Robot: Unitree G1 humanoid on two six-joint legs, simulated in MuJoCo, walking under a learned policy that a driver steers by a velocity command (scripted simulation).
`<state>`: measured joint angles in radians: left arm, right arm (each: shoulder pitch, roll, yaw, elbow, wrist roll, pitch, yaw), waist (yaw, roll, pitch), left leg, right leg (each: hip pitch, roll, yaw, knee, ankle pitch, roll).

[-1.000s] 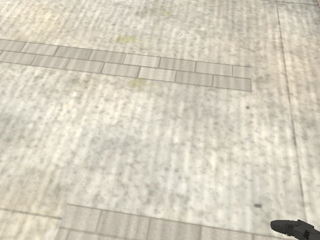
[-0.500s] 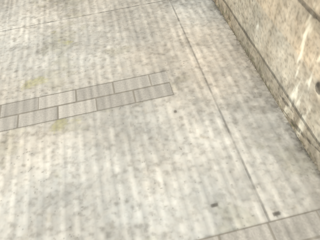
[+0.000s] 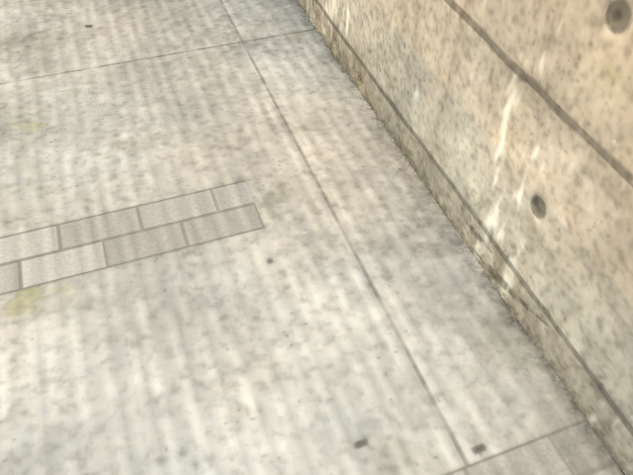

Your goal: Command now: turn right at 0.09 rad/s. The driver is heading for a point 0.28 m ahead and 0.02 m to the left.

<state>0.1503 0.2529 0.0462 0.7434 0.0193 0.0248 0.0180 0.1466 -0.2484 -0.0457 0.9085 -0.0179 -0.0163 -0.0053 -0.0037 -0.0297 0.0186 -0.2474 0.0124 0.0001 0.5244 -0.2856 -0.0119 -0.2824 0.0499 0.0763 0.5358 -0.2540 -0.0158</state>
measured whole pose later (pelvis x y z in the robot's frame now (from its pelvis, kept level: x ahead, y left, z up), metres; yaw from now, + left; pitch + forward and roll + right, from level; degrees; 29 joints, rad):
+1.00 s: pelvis +0.04 +0.00 +0.00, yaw +0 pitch -1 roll +0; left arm 0.23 0.23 0.05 1.01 -0.03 -0.06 0.01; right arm 0.31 -0.26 -0.04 1.06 0.03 -0.04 -0.02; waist -0.01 0.03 0.00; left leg -0.16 0.02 -0.01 0.53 -0.37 0.01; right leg -0.24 0.02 -0.02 0.59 -0.39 -0.07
